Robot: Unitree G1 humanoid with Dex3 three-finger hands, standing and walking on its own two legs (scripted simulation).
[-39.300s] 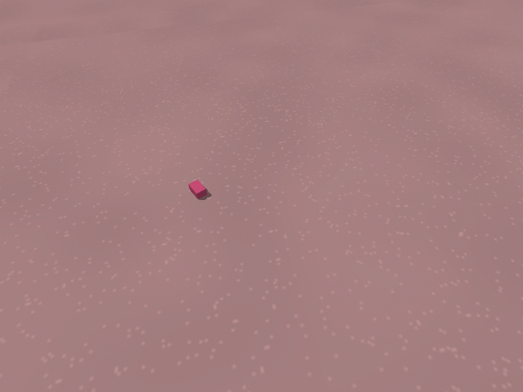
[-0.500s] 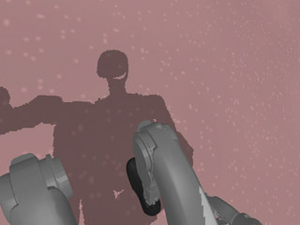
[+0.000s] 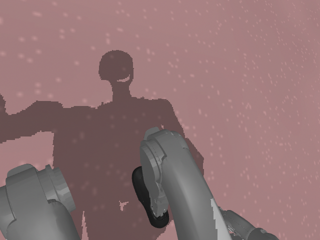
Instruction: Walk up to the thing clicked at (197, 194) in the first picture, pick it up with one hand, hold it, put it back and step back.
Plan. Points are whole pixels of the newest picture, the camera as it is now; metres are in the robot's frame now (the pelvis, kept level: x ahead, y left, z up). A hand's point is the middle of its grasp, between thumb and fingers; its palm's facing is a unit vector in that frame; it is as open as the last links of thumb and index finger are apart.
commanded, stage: open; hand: left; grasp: from above
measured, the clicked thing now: out of the picture +0.42 +0.33 -0.28
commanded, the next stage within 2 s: withdraw in 0.26 s
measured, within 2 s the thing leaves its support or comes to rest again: neither
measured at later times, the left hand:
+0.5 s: hand out of the picture +0.41 +0.33 -0.25, palm faces -0.42 -0.19 -0.89, open 12.4 cm
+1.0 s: hand out of the picture +0.41 +0.34 -0.07, palm faces -0.44 -0.13 -0.89, open 13.0 cm
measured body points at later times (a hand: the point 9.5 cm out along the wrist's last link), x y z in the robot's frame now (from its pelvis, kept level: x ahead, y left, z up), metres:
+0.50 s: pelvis +0.00 +0.00 +0.00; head +0.25 +0.14 +0.34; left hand +0.43 +0.33 -0.20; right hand +0.08 -0.24 -0.06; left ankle +0.07 +0.14 -0.26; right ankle +0.12 -0.13 -0.26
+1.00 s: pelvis -0.01 -0.01 +0.05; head +0.18 +0.07 +0.45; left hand +0.43 +0.35 -0.02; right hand +0.12 -0.26 -0.05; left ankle +0.07 +0.13 -0.26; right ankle +0.12 -0.13 -0.26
